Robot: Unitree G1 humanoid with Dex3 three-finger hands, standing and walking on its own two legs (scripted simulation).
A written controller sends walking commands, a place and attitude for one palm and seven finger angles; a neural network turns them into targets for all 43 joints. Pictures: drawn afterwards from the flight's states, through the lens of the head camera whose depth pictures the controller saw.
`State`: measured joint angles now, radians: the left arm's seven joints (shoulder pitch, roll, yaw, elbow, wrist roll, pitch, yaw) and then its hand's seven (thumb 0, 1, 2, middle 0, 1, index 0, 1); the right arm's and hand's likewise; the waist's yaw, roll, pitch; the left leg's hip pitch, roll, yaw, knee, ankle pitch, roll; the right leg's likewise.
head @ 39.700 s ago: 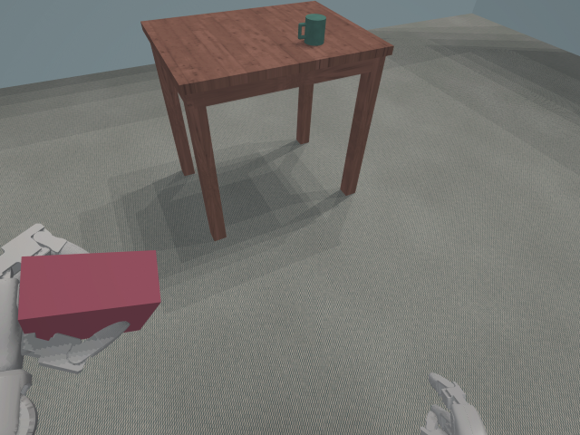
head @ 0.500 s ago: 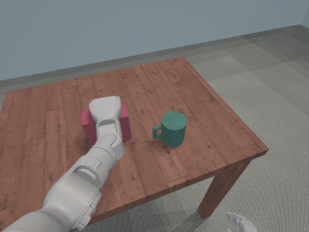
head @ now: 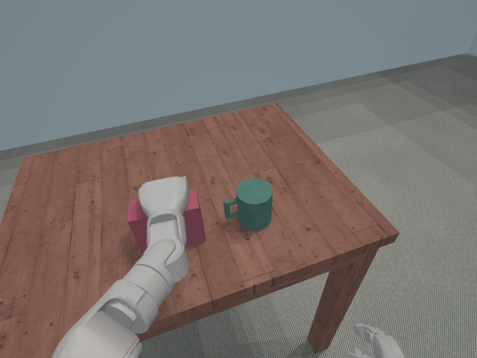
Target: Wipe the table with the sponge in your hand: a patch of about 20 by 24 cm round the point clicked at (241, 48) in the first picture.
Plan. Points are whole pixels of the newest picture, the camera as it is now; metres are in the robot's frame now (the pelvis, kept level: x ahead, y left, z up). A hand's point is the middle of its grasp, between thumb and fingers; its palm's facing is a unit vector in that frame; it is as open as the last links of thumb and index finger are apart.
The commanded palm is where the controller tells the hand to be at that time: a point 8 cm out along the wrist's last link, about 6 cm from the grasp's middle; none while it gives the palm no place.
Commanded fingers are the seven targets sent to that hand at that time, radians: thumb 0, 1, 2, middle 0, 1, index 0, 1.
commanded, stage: wipe back along the third lane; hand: left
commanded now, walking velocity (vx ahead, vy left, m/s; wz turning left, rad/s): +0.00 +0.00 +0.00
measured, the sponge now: (171, 226) +0.36 +0.18 +0.02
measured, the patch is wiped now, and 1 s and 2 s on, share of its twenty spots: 1.00 1.00 1.00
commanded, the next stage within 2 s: slide back across to the middle lane in 0.48 s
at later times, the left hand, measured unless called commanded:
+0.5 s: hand (176, 230) +0.33 +0.15 +0.05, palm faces +0.03 -0.04 -1.00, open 9.6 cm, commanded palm +0.28 +0.13 +0.08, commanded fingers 0.00 0.10 1.30 -1.20 -1.60 -1.20 -1.60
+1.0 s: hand (165, 236) +0.31 +0.16 +0.06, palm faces +0.06 -0.14 -0.99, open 9.6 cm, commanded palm +0.26 +0.18 +0.11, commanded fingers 0.00 0.10 1.30 -1.20 -1.60 -1.20 -1.60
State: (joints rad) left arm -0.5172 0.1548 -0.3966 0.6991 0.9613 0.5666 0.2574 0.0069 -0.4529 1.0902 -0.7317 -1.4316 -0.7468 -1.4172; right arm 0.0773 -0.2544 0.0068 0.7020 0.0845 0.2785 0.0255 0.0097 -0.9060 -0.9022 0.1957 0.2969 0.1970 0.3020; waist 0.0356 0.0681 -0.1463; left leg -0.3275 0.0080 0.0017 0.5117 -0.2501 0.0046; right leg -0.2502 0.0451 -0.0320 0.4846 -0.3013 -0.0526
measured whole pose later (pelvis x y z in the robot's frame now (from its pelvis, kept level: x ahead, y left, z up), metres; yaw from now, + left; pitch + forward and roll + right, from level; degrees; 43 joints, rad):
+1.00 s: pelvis +0.00 +0.00 +0.00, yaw -2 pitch -1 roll +1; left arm -0.18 0.21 -0.37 0.22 0.96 0.60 0.18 0.01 -0.46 1.09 -0.74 -1.43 -0.75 -1.41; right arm 0.01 -0.26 0.03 0.65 0.10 0.26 0.05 0.01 -0.91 -0.90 0.20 0.30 0.20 0.30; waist 0.06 0.08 -0.10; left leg -0.22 0.01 0.04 0.48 -0.25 0.00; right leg -0.18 0.05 0.00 0.49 -0.31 -0.06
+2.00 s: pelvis -0.02 -0.03 +0.00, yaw -1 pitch +4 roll +1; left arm -0.44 0.39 -0.13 0.69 0.98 0.28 0.13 0.00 -0.51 1.12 -0.80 -1.37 -0.82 -1.34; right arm 0.16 -0.29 0.01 0.71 0.09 0.16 -0.06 0.01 -0.90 -0.90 0.20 0.30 0.20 0.30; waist 0.02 0.07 -0.10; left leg -0.37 0.04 -0.01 0.53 -0.23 0.02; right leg -0.31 0.08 -0.03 0.52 -0.29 -0.10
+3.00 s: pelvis -0.02 +0.02 -0.01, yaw -1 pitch +12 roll -2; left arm -0.88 0.48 -0.07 1.20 1.06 0.19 0.23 0.01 -0.52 1.12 -0.81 -1.36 -0.82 -1.35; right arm 0.25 -0.27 0.00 0.75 0.07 0.14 -0.02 0.01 -0.90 -0.90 0.20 0.30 0.20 0.30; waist -0.08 0.05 -0.13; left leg -0.60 0.01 -0.01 0.64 -0.26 0.03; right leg -0.50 0.05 -0.03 0.57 -0.28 -0.03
